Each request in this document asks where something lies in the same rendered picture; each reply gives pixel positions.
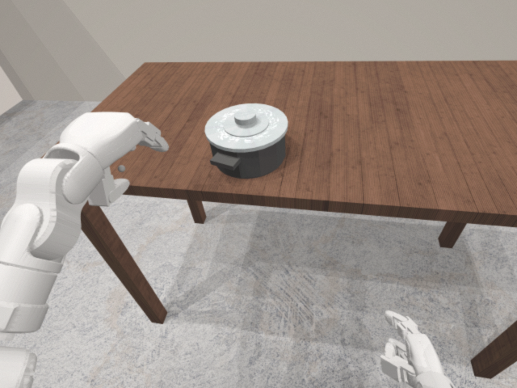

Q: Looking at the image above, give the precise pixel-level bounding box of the robot right forearm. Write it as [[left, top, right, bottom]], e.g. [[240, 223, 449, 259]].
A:
[[414, 372, 455, 388]]

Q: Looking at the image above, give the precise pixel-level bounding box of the lid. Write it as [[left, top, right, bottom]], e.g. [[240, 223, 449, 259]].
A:
[[205, 103, 288, 153]]

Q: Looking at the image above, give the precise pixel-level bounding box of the robot left upper arm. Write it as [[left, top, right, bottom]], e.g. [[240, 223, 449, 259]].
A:
[[0, 346, 37, 388]]

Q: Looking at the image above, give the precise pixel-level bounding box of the robot left forearm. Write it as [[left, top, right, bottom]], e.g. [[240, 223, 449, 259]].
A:
[[0, 143, 103, 340]]

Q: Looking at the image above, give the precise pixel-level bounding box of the robot left hand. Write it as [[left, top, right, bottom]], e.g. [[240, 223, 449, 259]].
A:
[[59, 112, 169, 207]]

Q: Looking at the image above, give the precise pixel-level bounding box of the pot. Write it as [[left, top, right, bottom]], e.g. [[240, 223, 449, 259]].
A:
[[210, 135, 286, 179]]

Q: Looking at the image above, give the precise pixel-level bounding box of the table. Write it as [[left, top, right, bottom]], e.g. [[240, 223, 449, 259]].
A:
[[41, 61, 517, 379]]

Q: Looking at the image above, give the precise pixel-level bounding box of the robot right hand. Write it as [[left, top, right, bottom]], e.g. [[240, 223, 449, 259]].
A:
[[380, 310, 444, 388]]

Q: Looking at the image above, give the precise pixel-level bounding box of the knob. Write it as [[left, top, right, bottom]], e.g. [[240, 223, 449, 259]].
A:
[[234, 109, 256, 126]]

